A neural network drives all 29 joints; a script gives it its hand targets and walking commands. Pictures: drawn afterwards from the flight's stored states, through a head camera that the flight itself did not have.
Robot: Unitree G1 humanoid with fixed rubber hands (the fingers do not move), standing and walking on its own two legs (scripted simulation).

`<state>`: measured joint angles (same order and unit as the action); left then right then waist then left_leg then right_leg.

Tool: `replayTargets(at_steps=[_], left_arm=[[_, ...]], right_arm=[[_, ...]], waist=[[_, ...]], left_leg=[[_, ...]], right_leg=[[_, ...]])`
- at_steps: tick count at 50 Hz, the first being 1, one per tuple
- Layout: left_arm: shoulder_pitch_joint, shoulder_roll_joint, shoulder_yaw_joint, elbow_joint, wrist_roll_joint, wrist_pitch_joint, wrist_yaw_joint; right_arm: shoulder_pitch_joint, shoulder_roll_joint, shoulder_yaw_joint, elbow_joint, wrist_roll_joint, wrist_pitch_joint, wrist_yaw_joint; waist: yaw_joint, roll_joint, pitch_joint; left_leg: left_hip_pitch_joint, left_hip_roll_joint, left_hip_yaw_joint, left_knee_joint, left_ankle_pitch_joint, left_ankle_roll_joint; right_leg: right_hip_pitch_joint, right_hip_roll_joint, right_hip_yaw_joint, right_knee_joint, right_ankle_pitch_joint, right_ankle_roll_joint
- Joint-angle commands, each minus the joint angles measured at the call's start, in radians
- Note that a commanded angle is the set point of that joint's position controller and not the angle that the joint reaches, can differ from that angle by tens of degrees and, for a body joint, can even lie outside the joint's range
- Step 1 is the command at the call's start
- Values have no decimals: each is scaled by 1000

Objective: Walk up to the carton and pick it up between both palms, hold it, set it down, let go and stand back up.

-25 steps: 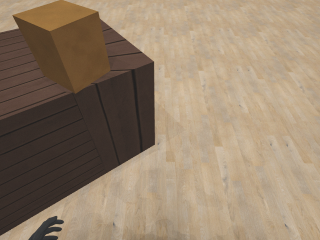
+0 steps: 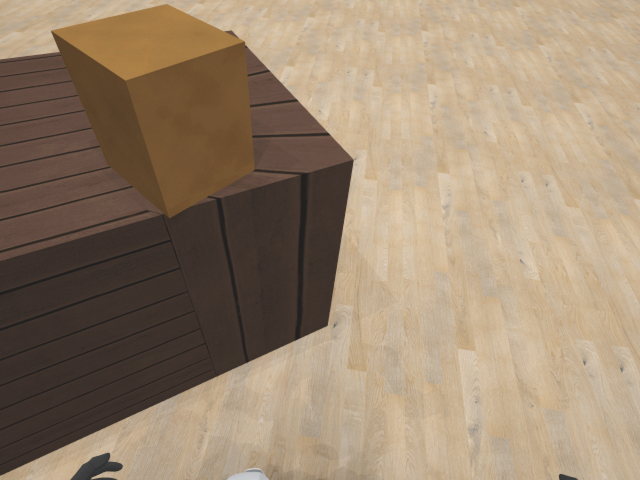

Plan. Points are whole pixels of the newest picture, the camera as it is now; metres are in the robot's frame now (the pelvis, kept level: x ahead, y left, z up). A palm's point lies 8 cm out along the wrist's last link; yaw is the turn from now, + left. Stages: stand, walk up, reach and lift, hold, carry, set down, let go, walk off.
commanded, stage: walk up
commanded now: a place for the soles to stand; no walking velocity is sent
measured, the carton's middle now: (168, 110) +0.69 +0.26 +0.10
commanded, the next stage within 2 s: none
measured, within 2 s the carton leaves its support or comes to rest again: neither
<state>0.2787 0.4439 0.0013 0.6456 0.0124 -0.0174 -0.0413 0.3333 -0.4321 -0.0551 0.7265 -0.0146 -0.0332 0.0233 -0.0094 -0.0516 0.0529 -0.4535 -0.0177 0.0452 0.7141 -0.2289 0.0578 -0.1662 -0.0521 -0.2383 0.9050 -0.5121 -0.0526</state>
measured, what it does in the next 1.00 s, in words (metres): walks ahead, turning left: right foot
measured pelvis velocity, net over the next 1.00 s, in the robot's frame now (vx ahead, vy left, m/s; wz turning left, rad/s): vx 0.16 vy -0.10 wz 0.27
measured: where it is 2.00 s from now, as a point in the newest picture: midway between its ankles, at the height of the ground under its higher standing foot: outside the picture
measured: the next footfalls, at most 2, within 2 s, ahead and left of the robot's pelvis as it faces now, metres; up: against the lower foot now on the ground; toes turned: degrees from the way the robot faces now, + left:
right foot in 0.44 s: +0.25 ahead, -0.17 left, +0.00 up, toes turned +4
left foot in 1.02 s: +0.18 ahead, +0.04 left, +0.00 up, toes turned +11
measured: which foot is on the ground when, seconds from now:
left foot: down 0.00-0.44, up 0.46-1.00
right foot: up 0.00-0.42, down 0.44-1.00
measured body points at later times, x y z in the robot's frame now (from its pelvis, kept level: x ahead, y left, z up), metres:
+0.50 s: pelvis +0.14 -0.10 +0.00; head +0.17 -0.09 +0.45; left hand +0.20 +0.22 -0.10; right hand +0.25 -0.42 -0.09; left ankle +0.10 +0.07 -0.68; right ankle +0.21 -0.17 -0.71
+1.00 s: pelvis +0.16 -0.10 +0.01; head +0.18 -0.08 +0.46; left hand +0.20 +0.22 -0.09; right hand +0.30 -0.42 -0.08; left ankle +0.15 +0.03 -0.70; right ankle +0.21 -0.17 -0.71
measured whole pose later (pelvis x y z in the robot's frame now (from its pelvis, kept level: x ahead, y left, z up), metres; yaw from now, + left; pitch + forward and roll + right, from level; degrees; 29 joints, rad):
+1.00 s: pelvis +0.16 -0.10 +0.01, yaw +15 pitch -1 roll +0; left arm 0.27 0.43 0.00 0.64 0.01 0.00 -0.02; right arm 0.35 -0.44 -0.05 0.78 -0.01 0.00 -0.01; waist 0.00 -0.04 0.07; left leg -0.37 -0.02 -0.08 0.78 -0.35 0.02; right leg -0.34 -0.04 -0.21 0.69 -0.33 -0.08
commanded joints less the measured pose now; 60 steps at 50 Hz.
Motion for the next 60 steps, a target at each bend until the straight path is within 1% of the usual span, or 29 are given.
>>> replayTargets(at_steps=[1,3,5,6,10,12,13,16,17,19,20,21,22,24,27,30,32,35,36,42,46,49,50,51,52,53,54,56,60], left_arm=[[-111,183,103,-140,12,-1,1],[-29,185,113,-104,20,10,-8],[49,166,122,-26,25,23,-17],[73,159,123,-21,27,26,-22],[-13,173,131,-36,43,43,-29],[-27,170,129,-41,41,37,-22],[-41,158,125,-38,40,31,-20],[-100,150,120,-65,42,29,-13],[-102,154,117,-69,42,24,-9],[16,152,125,-24,16,3,6],[107,162,130,8,19,-7,13],[117,204,145,21,30,-15,23],[107,275,152,-1,23,-11,32],[3,288,159,-24,-5,-10,40],[-19,191,133,-25,6,-13,45],[27,181,129,-24,1,-22,54],[32,189,130,-29,8,-20,52],[30,175,127,-33,3,-7,49],[39,181,127,-32,3,-1,50],[-17,211,136,-58,23,11,36],[-115,232,138,-86,17,15,23],[-144,213,125,-78,19,26,23],[-123,176,117,-80,20,31,24],[-113,148,116,-80,10,41,24],[-90,134,116,-96,0,46,23],[-110,176,114,-87,0,43,30],[-100,182,119,-75,2,37,29],[-73,166,112,-56,-11,28,32],[-104,138,102,-51,-17,23,37]], right_arm=[[181,-321,-98,-37,14,-27,-55],[110,-298,-87,-47,-1,-38,-52],[90,-239,-73,-38,16,-54,-40],[85,-259,-82,-42,15,-60,-36],[139,-269,-82,-26,18,-78,-57],[146,-274,-86,-27,16,-73,-61],[124,-261,-81,-19,11,-71,-65],[151,-276,-78,-18,2,-61,-77],[145,-285,-84,-16,-1,-56,-84],[27,-267,-67,-33,-4,-44,-92],[21,-244,-59,-39,6,-35,-91],[87,-146,-30,-22,14,-27,-90],[149,-90,-14,-15,7,-22,-85],[137,-214,-50,-1,6,-12,-100],[155,-212,-58,40,15,0,-78],[163,-169,-45,35,10,10,-68],[140,-149,-36,26,20,20,-67],[114,-171,-39,25,13,27,-70],[104,-172,-45,33,10,30,-72],[63,-185,-45,12,3,21,-64],[100,-194,-49,25,-12,16,-42],[192,-197,-68,47,-15,12,-37],[193,-225,-71,48,-19,7,-41],[185,-267,-79,37,-30,-1,-51],[102,-333,-89,1,-38,-8,-61],[53,-328,-87,-33,-30,-17,-66],[62,-303,-84,-41,-17,-24,-71],[52,-258,-67,-18,-10,-27,-75],[89,-239,-60,-38,-10,-20,-67]], waist=[[-44,78,40],[14,68,32],[39,141,19],[46,197,16],[12,94,104],[6,150,71],[12,120,92],[-26,169,80],[-21,166,33],[72,172,-28],[110,120,-41],[103,-34,-73],[76,-211,-85],[30,-91,-27],[18,-50,-39],[16,-38,-43],[19,-140,-17],[41,-80,-21],[50,-96,-26],[50,-95,7],[18,-66,6],[-35,-5,-32],[-38,44,-3],[-44,165,37],[-6,289,106],[-2,259,100],[18,190,54],[28,168,-30],[-5,259,-45]], left_leg=[[303,314,-880,-470,-499,238],[149,233,-673,-468,-462,153],[53,148,-504,-462,-411,102],[27,145,-542,-485,-491,102],[142,169,-529,-454,-351,139],[152,165,-480,-405,-281,158],[132,166,-482,-381,-254,154],[112,185,-480,-308,-101,175],[128,189,-522,-258,-10,174],[5,160,-423,-112,247,129],[-88,103,-383,-20,188,89],[-199,-19,-324,148,-51,26],[-263,-107,-172,308,-315,-18],[-169,-10,-139,475,-292,-48],[-156,22,-111,493,-128,-54],[-153,1,-113,474,-68,-63],[-156,2,-92,436,-67,-69],[-164,4,-81,400,-74,-81],[-174,2,-73,393,-68,-73],[-107,61,-5,233,-158,-74],[57,52,0,107,-153,-45],[246,16,-39,-32,-144,10],[238,21,-147,-97,-210,39],[173,113,-417,-260,-338,92],[124,247,-783,-396,-279,167],[110,271,-872,-400,-128,220],[170,257,-816,-339,62,212],[273,167,-587,-213,343,159],[309,133,-525,-168,519,135]], right_leg=[[-600,-28,354,416,-7,21],[-453,-49,319,252,-6,15],[-343,-41,274,209,123,24],[-328,-23,280,213,141,23],[-501,-42,300,134,225,54],[-463,-48,302,82,237,55],[-448,-53,305,35,239,59],[-414,-50,290,-50,169,46],[-370,-47,308,-65,185,40],[-120,-52,330,-254,232,29],[37,-38,327,-393,328,38],[163,-121,458,-488,261,48],[168,-380,646,-589,265,50],[-27,-413,614,-629,305,0],[24,-258,337,-541,500,53],[64,-237,243,-479,869,99],[79,-217,204,-472,846,75],[102,-203,214,-475,702,49],[111,-213,215,-484,696,83],[-40,-275,249,-541,217,-78],[-179,-304,279,-530,-43,-124],[-273,-251,204,-418,-172,-89],[-295,-197,165,-293,-168,-58],[-338,-102,142,-98,-171,-17],[-439,27,176,57,-125,41],[-448,35,292,138,-113,53],[-430,23,318,163,-86,61],[-394,6,297,92,-63,57],[-349,45,232,-2,-74,47]])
